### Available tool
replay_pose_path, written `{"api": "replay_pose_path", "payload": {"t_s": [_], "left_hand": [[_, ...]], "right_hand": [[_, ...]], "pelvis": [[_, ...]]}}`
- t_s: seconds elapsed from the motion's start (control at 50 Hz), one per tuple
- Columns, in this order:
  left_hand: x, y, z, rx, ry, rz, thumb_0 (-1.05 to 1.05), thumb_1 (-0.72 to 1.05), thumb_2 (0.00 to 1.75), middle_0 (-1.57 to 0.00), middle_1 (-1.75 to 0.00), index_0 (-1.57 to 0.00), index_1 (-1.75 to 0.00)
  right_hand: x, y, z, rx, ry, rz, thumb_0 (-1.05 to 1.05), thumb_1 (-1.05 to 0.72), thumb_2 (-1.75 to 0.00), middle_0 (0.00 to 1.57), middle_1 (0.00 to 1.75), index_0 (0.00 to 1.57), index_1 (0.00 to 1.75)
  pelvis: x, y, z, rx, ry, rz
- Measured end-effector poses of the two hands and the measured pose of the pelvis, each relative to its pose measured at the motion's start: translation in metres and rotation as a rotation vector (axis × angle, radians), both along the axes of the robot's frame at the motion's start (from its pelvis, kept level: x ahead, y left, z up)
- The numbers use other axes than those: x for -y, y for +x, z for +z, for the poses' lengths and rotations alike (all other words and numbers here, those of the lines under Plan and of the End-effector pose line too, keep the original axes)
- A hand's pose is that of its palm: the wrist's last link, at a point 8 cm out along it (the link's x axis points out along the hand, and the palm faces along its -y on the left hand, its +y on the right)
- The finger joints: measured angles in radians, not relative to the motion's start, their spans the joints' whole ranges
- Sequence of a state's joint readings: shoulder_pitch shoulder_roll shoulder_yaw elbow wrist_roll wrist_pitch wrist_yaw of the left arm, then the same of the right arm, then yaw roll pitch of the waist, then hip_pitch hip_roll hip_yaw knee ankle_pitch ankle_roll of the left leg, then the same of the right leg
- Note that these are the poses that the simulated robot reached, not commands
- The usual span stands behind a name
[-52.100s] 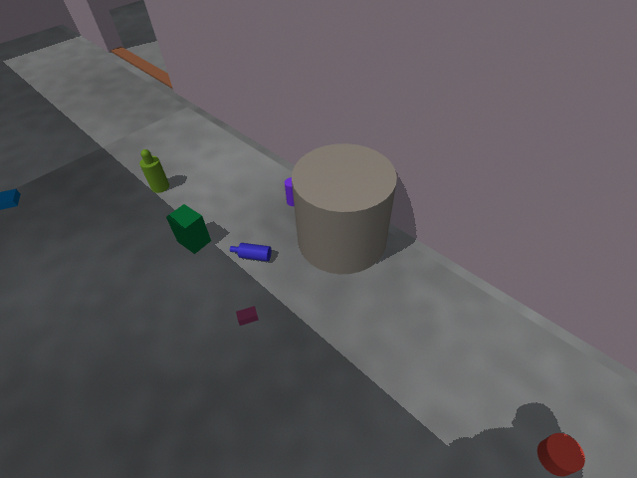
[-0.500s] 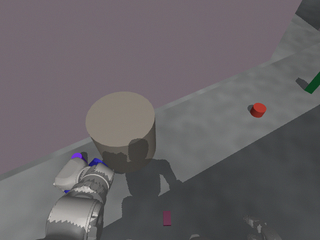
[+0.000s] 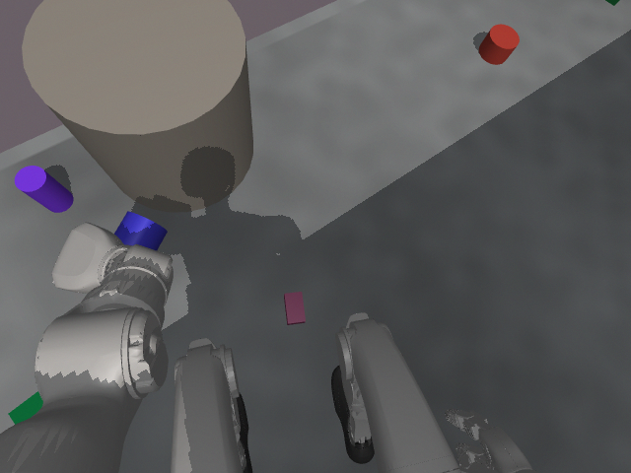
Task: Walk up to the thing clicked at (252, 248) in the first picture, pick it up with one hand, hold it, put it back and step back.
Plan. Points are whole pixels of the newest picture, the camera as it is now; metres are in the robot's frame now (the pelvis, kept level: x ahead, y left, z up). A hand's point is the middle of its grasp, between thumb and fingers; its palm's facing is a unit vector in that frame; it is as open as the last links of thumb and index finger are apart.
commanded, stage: crouch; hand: left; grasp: from above
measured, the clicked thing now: (119, 271) +0.41 +0.24 -0.17
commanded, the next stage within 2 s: lower in 1.04 s
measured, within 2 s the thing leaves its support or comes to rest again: neither
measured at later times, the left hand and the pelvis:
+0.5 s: hand (151, 274) +0.43 +0.23 -0.28, palm faces -0.15 -0.45 -0.88, open 8.8 cm; pelvis +0.00 +0.00 -0.12, yaw -1 degrees
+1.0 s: hand (154, 281) +0.43 +0.24 -0.34, palm faces -0.16 -0.44 -0.88, open 8.7 cm; pelvis -0.02 +0.00 -0.19, yaw -3 degrees
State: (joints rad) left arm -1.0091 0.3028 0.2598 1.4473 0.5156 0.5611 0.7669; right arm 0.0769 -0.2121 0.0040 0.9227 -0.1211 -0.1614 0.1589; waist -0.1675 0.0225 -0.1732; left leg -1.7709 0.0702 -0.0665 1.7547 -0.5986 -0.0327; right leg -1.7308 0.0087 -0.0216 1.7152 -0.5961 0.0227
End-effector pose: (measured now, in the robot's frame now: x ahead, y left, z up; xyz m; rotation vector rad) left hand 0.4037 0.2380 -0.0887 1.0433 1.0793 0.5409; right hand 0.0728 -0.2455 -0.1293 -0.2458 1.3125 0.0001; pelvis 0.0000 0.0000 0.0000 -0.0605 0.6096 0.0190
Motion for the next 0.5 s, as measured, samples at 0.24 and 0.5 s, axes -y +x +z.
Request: {"api": "replay_pose_path", "payload": {"t_s": [0.24, 0.5], "left_hand": [[-0.008, 0.021, -0.059, -0.004, 0.008, 0.036, -0.02, 0.12, 0.41, -0.77, -0.41, -0.85, -0.42], [0.004, 0.024, -0.132, -0.033, -0.004, -0.004, -0.02, 0.11, 0.4, -0.78, -0.41, -0.86, -0.42]], "right_hand": [[0.018, -0.04, -0.053, -0.078, -0.039, -0.065, 0.01, -0.89, -0.9, 0.2, 0.3, 0.2, 0.3], [0.033, -0.051, -0.105, -0.1, -0.036, -0.055, 0.0, -0.9, -0.9, 0.19, 0.3, 0.2, 0.3]], "pelvis": [[-0.001, 0.002, -0.065, -0.063, -0.007, -0.012], [0.003, -0.004, -0.123, -0.063, -0.004, -0.017]]}}
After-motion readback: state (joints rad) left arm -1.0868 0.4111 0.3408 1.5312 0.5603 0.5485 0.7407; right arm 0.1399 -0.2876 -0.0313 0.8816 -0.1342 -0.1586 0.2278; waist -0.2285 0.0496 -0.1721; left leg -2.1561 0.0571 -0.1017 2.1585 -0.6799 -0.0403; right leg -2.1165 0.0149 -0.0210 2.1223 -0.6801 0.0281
